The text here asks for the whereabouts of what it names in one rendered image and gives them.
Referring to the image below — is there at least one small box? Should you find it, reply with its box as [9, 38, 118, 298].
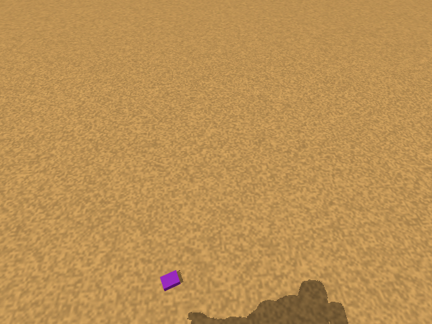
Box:
[160, 270, 181, 291]

